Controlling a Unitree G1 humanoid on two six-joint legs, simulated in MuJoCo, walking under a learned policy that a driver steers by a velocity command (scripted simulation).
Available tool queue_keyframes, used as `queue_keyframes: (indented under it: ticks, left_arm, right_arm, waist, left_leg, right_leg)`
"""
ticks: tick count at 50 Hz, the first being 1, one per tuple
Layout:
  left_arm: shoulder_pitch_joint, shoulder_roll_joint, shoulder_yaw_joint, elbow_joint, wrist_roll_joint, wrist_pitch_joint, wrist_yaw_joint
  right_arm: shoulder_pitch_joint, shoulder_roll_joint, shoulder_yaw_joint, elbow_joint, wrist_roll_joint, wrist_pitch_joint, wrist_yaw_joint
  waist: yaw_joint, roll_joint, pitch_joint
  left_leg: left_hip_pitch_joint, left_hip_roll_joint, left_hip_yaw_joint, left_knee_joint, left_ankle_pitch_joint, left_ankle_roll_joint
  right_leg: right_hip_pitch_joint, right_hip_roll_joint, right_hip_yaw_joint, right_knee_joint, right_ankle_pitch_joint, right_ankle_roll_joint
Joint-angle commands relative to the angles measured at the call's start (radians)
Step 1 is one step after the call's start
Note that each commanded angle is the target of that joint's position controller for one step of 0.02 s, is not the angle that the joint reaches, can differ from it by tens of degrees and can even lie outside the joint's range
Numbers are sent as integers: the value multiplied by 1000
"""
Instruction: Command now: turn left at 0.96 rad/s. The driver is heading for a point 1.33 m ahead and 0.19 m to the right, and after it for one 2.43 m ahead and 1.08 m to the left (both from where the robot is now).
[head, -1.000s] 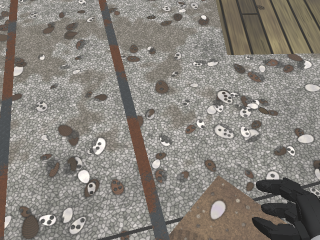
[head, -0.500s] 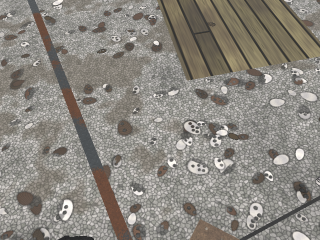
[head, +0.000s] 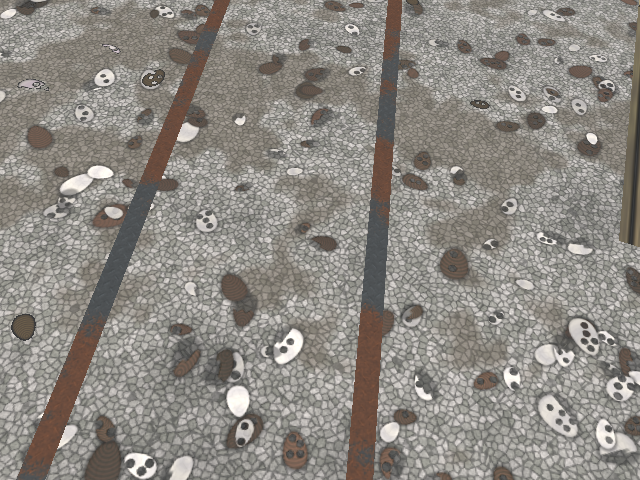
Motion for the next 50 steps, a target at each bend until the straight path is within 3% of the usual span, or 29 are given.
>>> queue_keyframes:
  ticks: [1, 6, 8, 10, 12, 13, 14, 15, 16, 17, 18, 19, 21, 26, 28, 30, 31, 32, 33, 35, 37, 38, 39, 40, 41, 44, 48, 49, 50]
  left_arm:
    - [-67, 65, 7, -84, -4, -14, 3]
    - [-91, 80, 1, -89, -15, -27, 7]
    - [-61, 86, 0, -76, -23, -32, 10]
    - [-26, 87, -1, -67, -31, -36, 17]
    - [24, 83, 0, -54, -23, -43, 29]
    - [1, 131, 9, -64, -10, -47, 38]
    - [-74, 217, 19, -100, -6, -40, 36]
    - [-18, 201, 26, -77, -2, -33, 24]
    - [-23, 141, 10, -72, -12, -33, 17]
    - [-58, 105, 2, -71, -17, -34, 12]
    - [-84, 95, 0, -73, -14, -34, 12]
    - [-84, 92, -1, -70, -14, -35, 15]
    - [-44, 85, -2, -51, -15, -37, 14]
    - [8, 102, 5, -3, -9, -33, 5]
    - [21, 112, 10, 18, -10, -22, -1]
    - [37, 95, 5, 36, -16, -22, -1]
    - [64, 42, -13, 36, -19, -32, -8]
    - [62, 0, -26, 24, -39, -40, -14]
    - [17, 48, -16, 40, -34, -33, -10]
    - [-15, 96, 5, 36, -32, -28, -17]
    - [14, 93, 14, 33, -27, -20, -25]
    - [20, 85, 19, 35, -24, -14, -26]
    - [16, 78, 24, 31, -21, -6, -27]
    - [19, 65, 25, 30, -22, 3, -29]
    - [22, 50, 23, 27, -23, 9, -32]
    - [10, 38, 19, 6, -31, 20, -53]
    - [25, 50, 28, -29, -34, 21, -62]
    - [63, 47, 31, -23, -27, 15, -57]
    - [120, 81, 44, -8, -14, 1, -43]
  right_arm:
    - [36, -173, -53, -55, -5, -11, -5]
    - [29, -193, -61, -53, -13, -12, 3]
    - [6, -182, -57, -52, -15, -14, 5]
    - [-17, -166, -49, -47, -15, -16, 6]
    - [-44, -143, -38, -41, 0, -18, 0]
    - [1, -95, -23, -38, 6, -23, -3]
    - [55, -59, -13, -48, 7, -27, -8]
    - [34, -158, -37, -31, -27, -24, -14]
    - [24, -160, -40, -17, -27, -25, -13]
    - [26, -140, -35, 2, -23, -23, -7]
    - [35, -123, -29, 14, -18, -18, 2]
    - [47, -111, -24, 24, -14, -14, 9]
    - [18, -91, -12, 31, -7, -9, 11]
    - [-33, -38, 22, 52, 3, -1, 2]
    - [-7, -32, 28, 79, 7, -7, -9]
    - [21, -32, 36, 108, -7, -26, -21]
    - [15, -59, 41, 108, -25, -41, -30]
    - [-60, -114, 35, 102, -27, -49, -36]
    - [-84, -84, 38, 102, -23, -55, -34]
    - [-54, -135, 16, 115, -21, -53, -44]
    - [-25, -132, 11, 120, -13, -44, -56]
    - [-20, -110, 16, 112, -14, -42, -59]
    - [-9, -93, 19, 107, -16, -41, -60]
    - [-18, -85, 20, 106, -20, -40, -60]
    - [-42, -81, 20, 103, -24, -40, -60]
    - [-90, -90, 15, 89, -29, -41, -55]
    - [-94, -126, -3, 91, -16, -47, -38]
    - [-103, -126, -5, 91, -8, -49, -35]
    - [-70, -119, -5, 100, -8, -54, -29]
  waist:
    - [-38, 140, -102]
    - [-40, 148, -104]
    - [-28, 164, -120]
    - [-10, 177, -126]
    - [34, 148, -114]
    - [6, 8, -122]
    - [-35, -197, -114]
    - [2, -142, -113]
    - [-11, -78, -94]
    - [-20, -55, -68]
    - [-28, -84, -73]
    - [-26, -118, -74]
    - [0, -117, -78]
    - [40, -169, -87]
    - [26, -172, -82]
    - [0, -113, -87]
    - [20, -17, -121]
    - [66, 157, -78]
    - [37, 129, -64]
    - [5, 179, -22]
    - [-7, 241, -6]
    - [-21, 234, -4]
    - [-26, 178, 1]
    - [-15, 128, 5]
    - [-2, 117, 5]
    - [-8, 170, -21]
    - [-2, 179, -73]
    - [29, 144, -86]
    - [62, 28, -109]
  left_leg:
    - [201, 234, -334, -118, 216, 138]
    - [156, 210, -447, -96, 251, 133]
    - [135, 199, -447, -80, 321, 116]
    - [94, 181, -453, -67, 371, 87]
    - [4, 131, -433, -29, 238, 23]
    - [-73, 60, -349, 79, -45, -29]
    - [-207, -108, -127, 267, -330, -73]
    - [-196, -85, -62, 453, -375, -85]
    - [-177, -55, -72, 530, -324, -89]
    - [-154, -43, -66, 579, -262, -97]
    - [-147, -45, -50, 613, -222, -104]
    - [-156, -48, -31, 622, -217, -114]
    - [-161, -41, -8, 559, -225, -127]
    - [-16, 12, 77, 195, -285, -112]
    - [69, 16, 117, 23, -192, -93]
    - [233, 51, 75, -215, 52, -63]
    - [350, 183, -62, -257, 84, -39]
    - [219, 298, -150, -218, 205, 16]
    - [142, 300, -101, -181, 187, 39]
    - [171, 269, -62, -165, 149, 36]
    - [181, 338, -66, -157, 297, 85]
    - [193, 394, -83, -154, 421, 134]
    - [202, 441, -84, -153, 527, 176]
    - [208, 445, -52, -151, 554, 183]
    - [216, 423, -6, -145, 537, 162]
    - [225, 371, 102, -116, 484, 106]
    - [216, 395, 161, -9, 451, 57]
    - [168, 383, 202, 80, 392, 22]
    - [64, 333, 259, 262, 237, -39]
  right_leg:
    - [-105, 20, 36, -87, -4, -3]
    - [12, 70, 66, -226, -27, -32]
    - [99, 78, 56, -285, -30, -46]
    - [220, 84, 45, -383, -23, -59]
    - [396, 60, 46, -616, 108, -77]
    - [476, -93, 202, -726, 76, -117]
    - [506, -327, 480, -799, 145, -212]
    - [413, -366, 516, -760, 271, -309]
    - [376, -328, 440, -742, 314, -312]
    - [338, -258, 333, -733, 327, -286]
    - [344, -202, 259, -725, 341, -260]
    - [363, -177, 217, -715, 403, -254]
    - [413, -162, 180, -700, 444, -251]
    - [445, -164, 176, -682, 369, -253]
    - [425, -158, 177, -650, 425, -247]
    - [338, -142, 160, -598, 447, -180]
    - [247, -117, 149, -577, 342, -128]
    - [258, -14, 63, -601, 143, -94]
    - [346, -4, 48, -578, 84, -88]
    - [248, 38, 31, -467, 123, -96]
    - [161, 53, -11, -308, -11, -102]
    - [113, 54, -32, -171, -166, -101]
    - [68, 34, -40, -50, -239, -92]
    - [48, 10, -40, -9, -241, -80]
    - [46, -6, -43, -26, -214, -70]
    - [117, -9, -85, -159, -137, -57]
    - [243, 17, -143, -348, -72, -87]
    - [322, 35, -149, -449, 10, -102]
    - [444, 20, -33, -582, 136, -132]
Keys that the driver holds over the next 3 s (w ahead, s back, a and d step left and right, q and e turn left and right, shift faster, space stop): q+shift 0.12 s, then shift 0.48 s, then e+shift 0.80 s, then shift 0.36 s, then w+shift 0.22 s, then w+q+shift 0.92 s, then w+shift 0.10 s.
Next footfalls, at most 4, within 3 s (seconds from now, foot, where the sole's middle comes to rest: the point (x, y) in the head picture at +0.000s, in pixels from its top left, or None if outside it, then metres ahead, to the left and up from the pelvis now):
0.26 right None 0.10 -0.11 -0.78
0.62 left None -0.01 0.08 -0.78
1.00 right None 0.06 -0.13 -0.78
1.60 left None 0.17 0.01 -0.78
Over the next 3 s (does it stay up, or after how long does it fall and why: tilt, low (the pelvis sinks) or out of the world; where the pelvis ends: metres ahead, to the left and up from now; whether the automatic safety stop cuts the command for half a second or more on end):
stays up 0.83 -0.23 -0.02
